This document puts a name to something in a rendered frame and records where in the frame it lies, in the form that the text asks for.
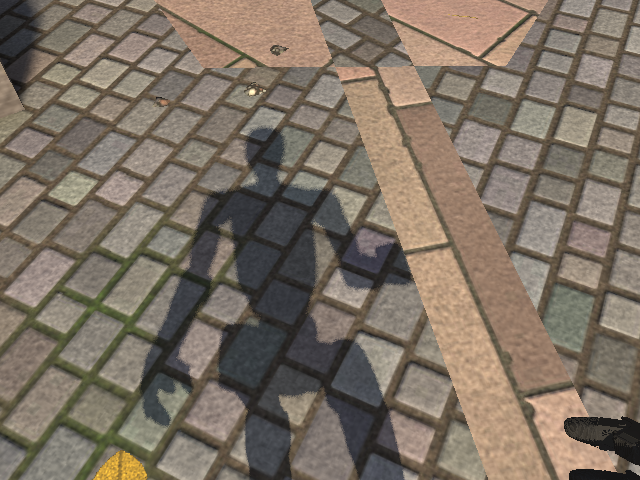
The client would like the robot right hand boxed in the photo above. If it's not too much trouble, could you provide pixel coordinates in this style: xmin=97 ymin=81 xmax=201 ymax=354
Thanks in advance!
xmin=564 ymin=416 xmax=640 ymax=480

